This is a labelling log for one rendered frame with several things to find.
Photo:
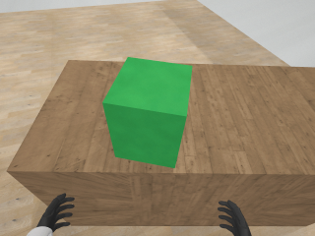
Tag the robot right hand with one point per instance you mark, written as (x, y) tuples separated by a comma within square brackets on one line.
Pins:
[(239, 225)]

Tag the pedestal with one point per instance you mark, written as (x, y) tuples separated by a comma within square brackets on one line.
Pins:
[(249, 138)]

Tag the left robot forearm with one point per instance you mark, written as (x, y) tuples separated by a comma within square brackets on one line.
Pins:
[(41, 231)]

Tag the robot left hand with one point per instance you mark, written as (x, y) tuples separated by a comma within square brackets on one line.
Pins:
[(51, 216)]

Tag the carton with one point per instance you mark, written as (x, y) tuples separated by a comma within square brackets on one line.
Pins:
[(146, 110)]

